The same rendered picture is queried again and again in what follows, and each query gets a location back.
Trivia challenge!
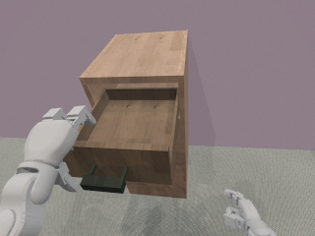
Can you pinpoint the handle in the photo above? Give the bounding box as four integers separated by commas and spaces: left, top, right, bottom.
80, 163, 129, 194

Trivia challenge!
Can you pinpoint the cabinet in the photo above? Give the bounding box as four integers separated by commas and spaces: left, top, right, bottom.
79, 29, 189, 199

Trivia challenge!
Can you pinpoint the robot left forearm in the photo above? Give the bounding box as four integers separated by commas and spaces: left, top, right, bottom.
0, 160, 58, 236

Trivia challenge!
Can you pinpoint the drawer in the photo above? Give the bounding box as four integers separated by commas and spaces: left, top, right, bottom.
62, 88, 180, 185

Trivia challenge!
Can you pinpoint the left robot hand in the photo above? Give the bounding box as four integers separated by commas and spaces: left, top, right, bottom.
24, 105, 96, 193

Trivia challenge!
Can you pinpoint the right robot hand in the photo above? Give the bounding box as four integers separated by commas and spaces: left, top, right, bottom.
223, 189, 262, 235

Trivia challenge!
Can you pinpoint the robot right forearm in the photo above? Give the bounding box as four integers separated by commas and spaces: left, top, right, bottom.
245, 218, 277, 236

